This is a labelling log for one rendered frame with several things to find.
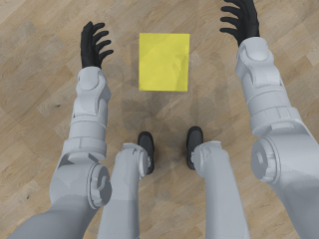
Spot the carton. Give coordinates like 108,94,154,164
139,33,190,92

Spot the robot left hand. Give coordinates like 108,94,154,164
80,21,114,69

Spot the right robot thigh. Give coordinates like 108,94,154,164
196,146,251,239

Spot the robot left foot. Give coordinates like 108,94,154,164
138,131,155,175

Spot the robot right hand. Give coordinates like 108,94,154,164
219,0,260,48

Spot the right robot forearm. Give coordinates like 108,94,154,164
235,37,319,146

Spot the left robot upper arm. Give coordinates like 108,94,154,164
6,162,113,239

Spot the right robot upper arm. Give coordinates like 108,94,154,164
250,133,319,239

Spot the left robot forearm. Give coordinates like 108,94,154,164
49,66,112,203

